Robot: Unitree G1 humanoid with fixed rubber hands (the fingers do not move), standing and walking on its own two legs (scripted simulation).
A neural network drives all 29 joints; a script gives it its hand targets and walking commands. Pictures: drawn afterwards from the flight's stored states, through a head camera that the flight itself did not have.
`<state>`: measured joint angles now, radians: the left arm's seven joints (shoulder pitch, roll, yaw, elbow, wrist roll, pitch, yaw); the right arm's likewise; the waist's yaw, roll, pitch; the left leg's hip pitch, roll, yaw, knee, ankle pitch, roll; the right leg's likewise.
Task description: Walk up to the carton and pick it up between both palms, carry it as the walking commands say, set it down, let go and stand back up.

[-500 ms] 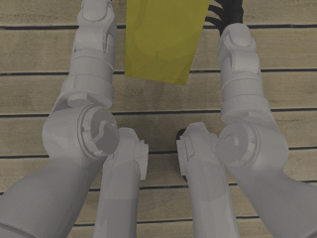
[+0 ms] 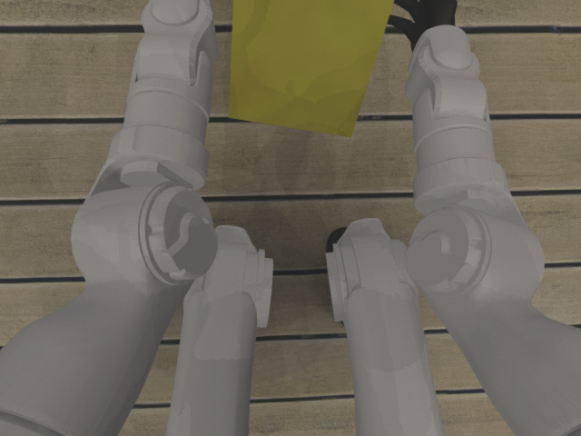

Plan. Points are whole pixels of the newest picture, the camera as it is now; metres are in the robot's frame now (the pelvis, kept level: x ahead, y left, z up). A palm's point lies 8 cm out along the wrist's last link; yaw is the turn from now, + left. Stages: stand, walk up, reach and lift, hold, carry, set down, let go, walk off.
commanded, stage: set down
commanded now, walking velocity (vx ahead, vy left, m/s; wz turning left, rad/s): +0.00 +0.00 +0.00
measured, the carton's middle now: out of the picture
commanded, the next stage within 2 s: none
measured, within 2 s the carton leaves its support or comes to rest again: rests again in 1.02 s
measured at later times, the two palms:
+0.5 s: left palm out of the picture +0.56 +0.10 -0.14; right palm (424, 34) +0.52 -0.15 -0.17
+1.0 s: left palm (194, 40) +0.52 +0.11 -0.20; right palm (473, 66) +0.49 -0.22 -0.19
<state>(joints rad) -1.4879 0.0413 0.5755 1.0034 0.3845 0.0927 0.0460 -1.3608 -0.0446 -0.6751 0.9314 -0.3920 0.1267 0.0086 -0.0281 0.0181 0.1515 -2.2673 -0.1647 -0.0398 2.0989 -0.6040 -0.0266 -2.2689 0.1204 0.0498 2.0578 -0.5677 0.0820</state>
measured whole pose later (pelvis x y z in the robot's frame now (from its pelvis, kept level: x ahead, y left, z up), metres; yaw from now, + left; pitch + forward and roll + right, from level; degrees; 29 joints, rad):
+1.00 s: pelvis -0.01 -0.01 -0.02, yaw -1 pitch +36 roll -1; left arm -1.42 0.26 0.14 1.16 -0.05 0.04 0.13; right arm -1.36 -0.29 -0.22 1.16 0.14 0.03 -0.08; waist -0.05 -0.03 0.33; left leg -2.21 -0.13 -0.04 2.19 -0.62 -0.04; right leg -2.24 0.10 0.01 2.14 -0.54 0.04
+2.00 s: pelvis +0.02 -0.01 +0.18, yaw -1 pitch +44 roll +1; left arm -1.07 0.16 0.24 0.83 0.03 0.14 0.11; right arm -1.02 -0.14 -0.30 0.80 0.00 0.13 -0.10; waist -0.04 -0.01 -0.07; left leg -1.74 -0.10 -0.05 1.44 -0.47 -0.02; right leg -1.77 0.08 0.06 1.42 -0.42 0.02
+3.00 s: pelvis +0.10 -0.01 +0.36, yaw -2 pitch +14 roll +0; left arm 0.00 0.15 0.08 0.55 0.06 0.00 0.00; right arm 0.03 -0.15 -0.08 0.51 -0.04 0.00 0.05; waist -0.02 -0.02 -0.01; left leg -0.53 -0.05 -0.08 0.56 -0.27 0.01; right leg -0.57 0.05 0.09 0.56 -0.23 0.00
